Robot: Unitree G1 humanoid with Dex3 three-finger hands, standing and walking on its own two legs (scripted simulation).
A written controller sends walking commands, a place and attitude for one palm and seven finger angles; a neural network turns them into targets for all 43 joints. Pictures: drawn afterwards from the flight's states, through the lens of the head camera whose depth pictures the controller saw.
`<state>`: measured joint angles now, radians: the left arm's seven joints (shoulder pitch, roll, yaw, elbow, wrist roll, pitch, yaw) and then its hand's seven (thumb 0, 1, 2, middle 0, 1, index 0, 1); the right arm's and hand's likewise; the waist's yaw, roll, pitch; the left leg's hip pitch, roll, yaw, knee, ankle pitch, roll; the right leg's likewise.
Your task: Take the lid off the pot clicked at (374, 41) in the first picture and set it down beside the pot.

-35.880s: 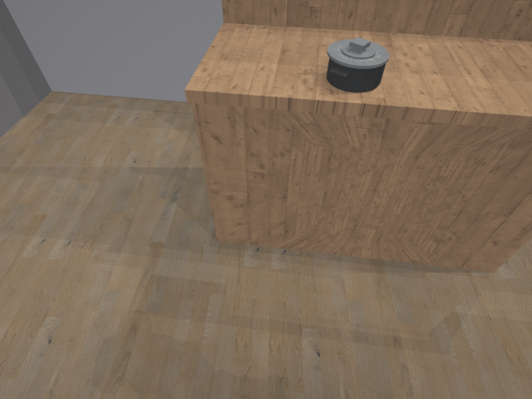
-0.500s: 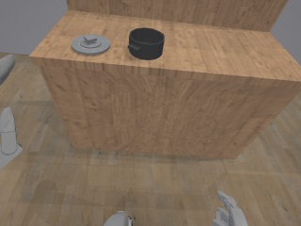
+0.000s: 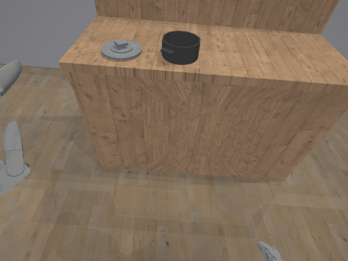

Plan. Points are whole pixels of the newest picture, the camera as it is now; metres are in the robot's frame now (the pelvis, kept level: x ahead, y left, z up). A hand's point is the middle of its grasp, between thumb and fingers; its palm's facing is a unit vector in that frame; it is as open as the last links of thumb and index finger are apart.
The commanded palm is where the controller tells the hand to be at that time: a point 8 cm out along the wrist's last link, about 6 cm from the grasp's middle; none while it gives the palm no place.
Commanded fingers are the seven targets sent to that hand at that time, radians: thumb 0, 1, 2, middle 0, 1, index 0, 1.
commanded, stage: stop stepping back and stand still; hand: left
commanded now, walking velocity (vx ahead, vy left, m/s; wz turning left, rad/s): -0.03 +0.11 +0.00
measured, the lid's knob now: (121, 43) +0.89 +0.28 +0.07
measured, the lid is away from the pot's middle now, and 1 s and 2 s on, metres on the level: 0.25 0.25 0.25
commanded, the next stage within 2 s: let the arm hang, fingers relaxed in 1.36 s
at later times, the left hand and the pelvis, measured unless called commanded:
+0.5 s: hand out of the picture +0.11 +0.19 -0.17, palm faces +0.12 -0.99 -0.12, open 6.8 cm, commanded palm none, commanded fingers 0.00 0.90 0.90 -0.20 -0.30 -0.20 -0.30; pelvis +0.03 +0.02 +0.00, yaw +5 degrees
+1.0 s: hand out of the picture +0.11 +0.18 -0.15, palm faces +0.05 -0.97 -0.22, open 7.2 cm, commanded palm none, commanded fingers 0.00 0.90 0.90 -0.20 -0.30 -0.20 -0.30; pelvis +0.05 +0.00 +0.02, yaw +2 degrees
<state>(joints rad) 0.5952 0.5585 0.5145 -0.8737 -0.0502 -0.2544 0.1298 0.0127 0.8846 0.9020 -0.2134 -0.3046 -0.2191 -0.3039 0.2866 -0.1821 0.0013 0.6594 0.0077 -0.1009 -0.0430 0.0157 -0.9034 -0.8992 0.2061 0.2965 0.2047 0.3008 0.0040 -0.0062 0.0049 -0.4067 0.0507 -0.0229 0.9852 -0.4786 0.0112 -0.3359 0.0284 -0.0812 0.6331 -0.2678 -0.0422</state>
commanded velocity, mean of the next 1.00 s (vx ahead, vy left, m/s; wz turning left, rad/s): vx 0.00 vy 0.00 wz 0.00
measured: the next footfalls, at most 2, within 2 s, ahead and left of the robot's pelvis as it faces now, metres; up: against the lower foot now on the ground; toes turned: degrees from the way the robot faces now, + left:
none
